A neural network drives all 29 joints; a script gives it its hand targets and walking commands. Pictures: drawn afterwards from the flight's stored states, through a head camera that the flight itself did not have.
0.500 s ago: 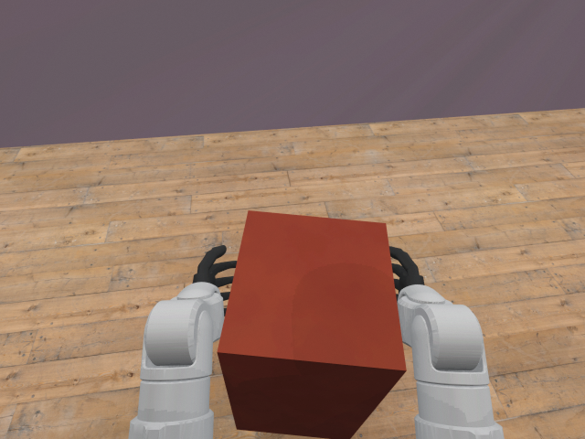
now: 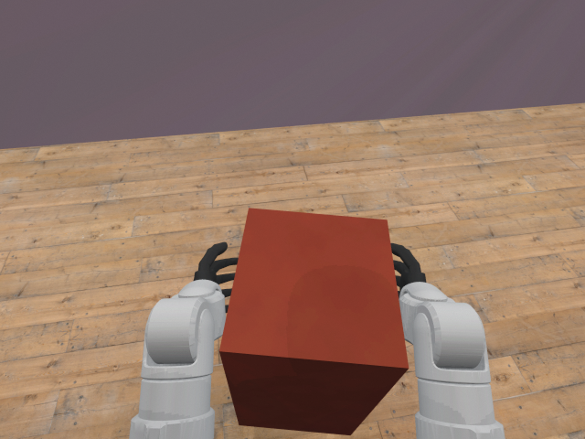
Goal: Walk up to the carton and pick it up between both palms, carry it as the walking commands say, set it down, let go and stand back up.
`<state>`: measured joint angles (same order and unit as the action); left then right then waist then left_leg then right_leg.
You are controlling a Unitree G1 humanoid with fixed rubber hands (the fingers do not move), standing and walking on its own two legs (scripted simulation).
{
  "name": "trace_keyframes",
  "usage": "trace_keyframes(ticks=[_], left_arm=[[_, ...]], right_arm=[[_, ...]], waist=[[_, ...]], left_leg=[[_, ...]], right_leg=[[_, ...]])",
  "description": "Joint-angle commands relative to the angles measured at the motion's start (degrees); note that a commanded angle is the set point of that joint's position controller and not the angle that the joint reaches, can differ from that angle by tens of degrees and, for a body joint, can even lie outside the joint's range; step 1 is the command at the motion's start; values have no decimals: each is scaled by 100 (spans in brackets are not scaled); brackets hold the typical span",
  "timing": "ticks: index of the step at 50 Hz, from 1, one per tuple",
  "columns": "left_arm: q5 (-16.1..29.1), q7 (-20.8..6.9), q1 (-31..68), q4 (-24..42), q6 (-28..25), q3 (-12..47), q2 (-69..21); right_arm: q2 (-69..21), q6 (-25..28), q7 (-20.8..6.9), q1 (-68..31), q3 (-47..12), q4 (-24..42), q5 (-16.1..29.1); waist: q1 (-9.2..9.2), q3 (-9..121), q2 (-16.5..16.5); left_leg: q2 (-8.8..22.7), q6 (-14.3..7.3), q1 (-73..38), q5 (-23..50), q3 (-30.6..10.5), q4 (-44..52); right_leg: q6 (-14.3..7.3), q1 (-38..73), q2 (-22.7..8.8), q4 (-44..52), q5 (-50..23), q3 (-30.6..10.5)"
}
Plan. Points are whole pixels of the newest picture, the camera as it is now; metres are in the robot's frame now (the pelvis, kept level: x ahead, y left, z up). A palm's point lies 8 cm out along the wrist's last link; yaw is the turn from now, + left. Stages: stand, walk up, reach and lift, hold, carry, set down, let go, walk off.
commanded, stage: carry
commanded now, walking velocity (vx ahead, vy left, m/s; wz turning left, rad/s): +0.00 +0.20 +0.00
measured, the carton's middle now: (304, 333) +0.26 -0.01 +0.01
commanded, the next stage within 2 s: none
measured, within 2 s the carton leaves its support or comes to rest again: neither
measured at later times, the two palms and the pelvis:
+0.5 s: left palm (74, 353) +0.22 +0.26 +0.07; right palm (300, 352) +0.21 +0.00 +0.07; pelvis -0.06 +0.14 +0.00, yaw -2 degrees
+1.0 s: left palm out of the picture +0.18 +0.44 +0.07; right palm (135, 393) +0.17 +0.18 +0.07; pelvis -0.11 +0.31 +0.01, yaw -4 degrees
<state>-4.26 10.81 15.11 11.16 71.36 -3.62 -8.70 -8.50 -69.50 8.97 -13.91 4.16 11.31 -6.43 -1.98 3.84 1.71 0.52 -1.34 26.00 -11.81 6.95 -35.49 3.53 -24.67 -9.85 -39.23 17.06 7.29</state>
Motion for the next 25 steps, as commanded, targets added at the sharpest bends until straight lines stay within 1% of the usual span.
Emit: trace_keyframes(ticks=[1,2,3,4,5,6,7,8,9,10,11,12,13,14,15,16,17,18,19,20,21,22,23,24,25], left_arm=[[2244,-1651,3603,1013,-257,3762,-5574],[2347,-1693,3682,893,-268,3781,-5570],[2536,-1665,3820,1218,-268,4006,-5668],[2490,-1712,3826,1124,-264,3971,-5705],[2697,-1741,3898,1117,-243,3936,-5813],[2654,-1699,3927,1219,-266,3935,-5806],[2705,-1679,3973,1534,-268,3991,-5719],[2755,-1691,3815,1029,-187,4012,-5885],[2669,-1664,3711,1049,-245,3958,-5693],[2757,-1697,3799,959,-211,4075,-6010],[2620,-1707,3569,977,-270,3905,-5804],[2546,-1779,3346,1073,-353,3926,-5647],[2621,-1783,3570,919,-394,3946,-5863],[2433,-1759,3267,1076,-434,3825,-5626],[2503,-1730,3565,1217,-400,3896,-5746],[2313,-1760,3474,1090,-359,3887,-5668],[2428,-1702,3603,1325,-354,3927,-5737],[2510,-1730,3856,1374,-344,3906,-5909],[2352,-1694,3374,980,-311,3803,-5814],[2349,-1676,3450,1295,-381,3816,-5648],[2224,-1655,3495,1111,-335,3760,-5529],[2310,-1664,3553,1031,-296,3829,-5668],[2498,-1650,3905,1123,-312,3878,-5762],[2668,-1664,4044,1251,-280,4061,-5730],[2677,-1686,3794,1368,-317,4103,-5632]], right_arm=[[-5871,101,-1665,-2950,-3758,480,2558],[-5878,136,-1634,-2941,-3844,575,2504],[-6019,102,-1604,-2692,-3746,469,2511],[-6220,123,-1578,-3318,-3853,796,2517],[-6076,120,-1537,-2961,-3765,754,2484],[-5979,220,-1487,-3191,-3815,1124,2461],[-6073,199,-1491,-3164,-3880,1087,2522],[-5865,179,-1451,-2848,-3599,893,2389],[-5880,180,-1424,-2954,-3619,701,2329],[-5829,196,-1409,-2944,-3555,833,2341],[-5883,196,-1425,-2638,-3589,468,2262],[-5884,262,-1432,-2799,-3662,789,2308],[-5880,257,-1449,-3274,-3886,961,2408],[-6076,214,-1506,-3371,-4133,976,2619],[-6010,189,-1524,-2939,-4044,717,2494],[-6022,170,-1540,-2986,-4033,753,2460],[-5957,203,-1585,-3036,-4017,843,2634],[-6109,221,-1558,-3619,-4023,1110,2746],[-6057,147,-1609,-3262,-4001,772,2760],[-5839,180,-1605,-3268,-3931,892,2706],[-5869,179,-1613,-2839,-3836,393,2512],[-5965,192,-1639,-3196,-3915,782,2698],[-6098,184,-1598,-3465,-3923,901,2744],[-5976,141,-1589,-3090,-3800,813,2614],[-6054,136,-1587,-3004,-3846,787,2597]], waist=[[75,1898,-1947],[113,2168,-1379],[95,2253,-1302],[111,2486,-840],[107,2477,-627],[121,2675,-772],[122,2524,-824],[89,2464,-951],[195,2536,-1116],[226,2520,-812],[280,2790,-375],[277,2664,351],[262,2359,1159],[313,2155,1201],[325,1908,930],[254,1907,757],[231,2128,687],[220,2021,807],[297,2010,920],[222,2243,260],[141,2154,-1394],[103,1868,-1607],[101,2133,-977],[75,2059,-657],[150,2271,-560]], left_leg=[[1650,-649,-1573,184,-2132,1914],[1809,-950,-1965,835,-2391,1692],[1742,-1036,-1992,1593,-1934,1393],[1688,-1075,-1906,1362,-1729,1414],[1578,-987,-1816,1425,-1584,1350],[1487,-878,-1734,1517,-1220,1353],[1451,-928,-1509,1386,-1121,1350],[1273,-871,-1451,862,-1172,1487],[1151,-812,-1839,1376,-875,1115],[1108,-715,-1575,2030,-957,1023],[918,-531,-1312,1553,-778,685],[600,-207,-220,1526,-607,344],[429,-20,218,-410,-463,-443],[318,96,501,-1146,-329,-882],[388,120,615,-1187,-543,-1163],[451,138,565,-1214,-700,-821],[350,83,68,-789,-554,-375],[109,116,-471,-612,-51,-141],[74,110,-923,-474,-116,197],[380,27,-1691,-512,-620,949],[1251,-237,-1891,609,-1780,1830],[1821,-414,-2036,733,-2181,2020],[1872,-570,-2033,31,-2380,2188],[1760,-623,-1542,-735,-1963,2344],[1522,-335,-1354,-1466,-1623,2532]], right_leg=[[110,-752,723,-1467,1604,660],[-13,-944,534,-1731,1910,-102],[-53,-1045,546,-2218,1746,-14],[-109,-912,519,-2217,1525,-74],[-125,-675,586,-1600,1341,-4],[-179,-204,671,-1194,1117,104],[-255,65,727,-794,989,144],[-237,203,743,-550,1107,179],[-243,321,555,628,571,84],[-292,856,511,815,-37,172],[-355,1513,-95,1449,-166,-622],[-701,2095,-964,1045,-830,-1454],[-1241,1933,-1511,1326,-1875,-2146],[-1473,1874,-1754,1534,-1686,-2128],[-1506,1760,-1834,1666,-1992,-2246],[-1248,1799,-1656,1378,-2278,-1863],[-974,1639,-1431,1135,-2434,-1361],[-738,1176,-1014,976,-2075,-833],[-547,711,-726,982,-1570,-811],[-352,334,-535,463,-452,-613],[-2,-299,242,-711,717,202],[45,-1008,649,-1776,1883,301],[-49,-947,606,-1979,1912,-37],[-172,-696,610,-2269,1643,143],[-311,-394,488,-2142,1292,-64]])
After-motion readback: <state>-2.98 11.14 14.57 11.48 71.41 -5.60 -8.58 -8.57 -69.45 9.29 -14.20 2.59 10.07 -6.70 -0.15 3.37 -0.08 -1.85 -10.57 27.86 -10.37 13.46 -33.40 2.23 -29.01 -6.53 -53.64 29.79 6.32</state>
